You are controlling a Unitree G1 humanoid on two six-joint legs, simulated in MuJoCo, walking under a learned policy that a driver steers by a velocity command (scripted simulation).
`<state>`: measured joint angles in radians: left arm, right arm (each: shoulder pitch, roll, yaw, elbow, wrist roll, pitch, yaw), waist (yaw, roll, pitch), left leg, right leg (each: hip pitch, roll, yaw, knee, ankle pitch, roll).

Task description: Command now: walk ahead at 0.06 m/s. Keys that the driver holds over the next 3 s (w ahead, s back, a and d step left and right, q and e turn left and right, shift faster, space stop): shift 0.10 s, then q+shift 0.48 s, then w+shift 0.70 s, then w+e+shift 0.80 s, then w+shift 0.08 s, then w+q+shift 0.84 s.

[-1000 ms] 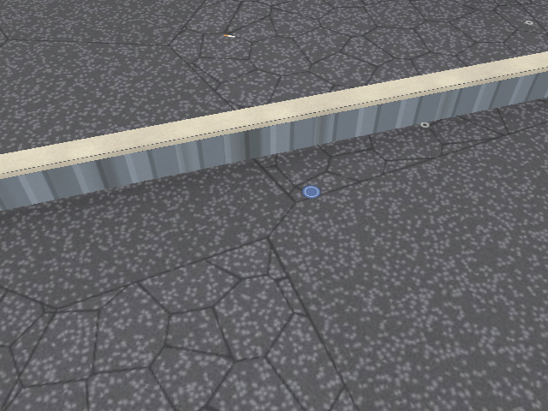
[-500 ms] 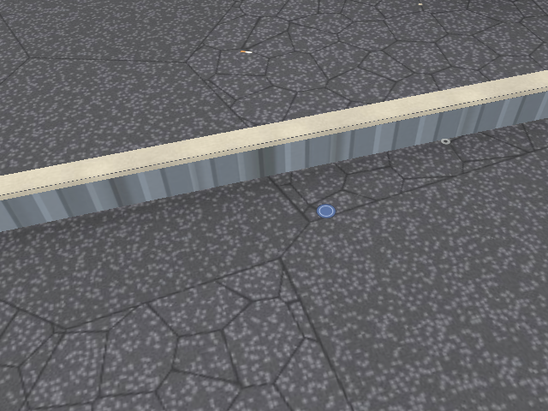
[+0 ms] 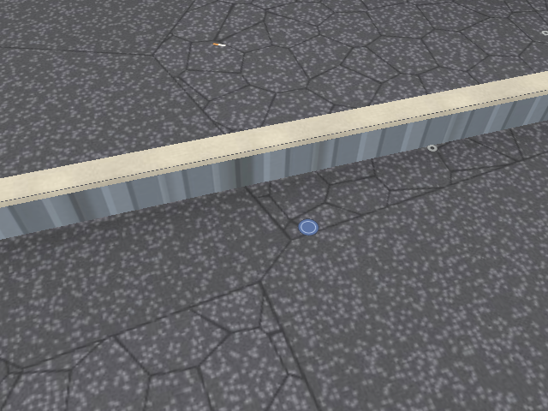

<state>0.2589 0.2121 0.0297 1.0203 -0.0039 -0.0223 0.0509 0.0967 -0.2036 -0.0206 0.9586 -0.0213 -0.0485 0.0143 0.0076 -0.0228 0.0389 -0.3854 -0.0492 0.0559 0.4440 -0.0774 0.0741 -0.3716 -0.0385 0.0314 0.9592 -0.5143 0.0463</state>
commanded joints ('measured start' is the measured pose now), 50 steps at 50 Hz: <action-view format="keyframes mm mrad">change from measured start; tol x32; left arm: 1 159 28 8 14 5 26 17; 40 -277 144 62 -279 -11 -94 -54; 50 113 204 63 -242 47 -59 -66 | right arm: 1 -48 -118 -21 -54 -9 -4 -19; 50 126 -174 -63 -283 -6 -23 8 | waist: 1 42 133 -125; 12 19 -234 -21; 23 -25 -79 -127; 25 -35 383 -133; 50 126 -30 -80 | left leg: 1 6 233 -236 -210 -71 156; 7 -120 96 -152 -186 -472 -9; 14 -288 80 -102 625 -460 -62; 23 109 12 98 109 -121 -26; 25 473 318 -515 -14 601 195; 33 265 243 -492 -254 -501 173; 50 -99 120 -305 81 -294 91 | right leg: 1 134 -13 -3 -199 56 -5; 9 77 -67 31 -598 25 -116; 14 258 -400 213 -622 696 -284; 19 256 -280 -70 -563 709 -178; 23 203 -270 -170 -369 636 -104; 25 -322 -30 -225 198 -162 67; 27 -428 17 65 393 -151 23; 37 -261 -11 18 -228 376 -11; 50 449 -54 29 -551 173 -104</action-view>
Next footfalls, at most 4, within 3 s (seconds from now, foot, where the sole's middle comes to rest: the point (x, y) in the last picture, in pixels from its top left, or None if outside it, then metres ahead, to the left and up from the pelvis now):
0.10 right None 0.07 -0.14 -0.77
0.48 left None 0.08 0.14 -0.77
1.00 right None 0.30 0.01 -0.77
1.46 left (125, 365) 0.58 0.39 -0.77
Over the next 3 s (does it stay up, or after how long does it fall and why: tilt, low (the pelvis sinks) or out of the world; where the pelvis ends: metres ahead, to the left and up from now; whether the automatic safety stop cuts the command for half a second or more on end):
stays up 1.85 0.38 0.13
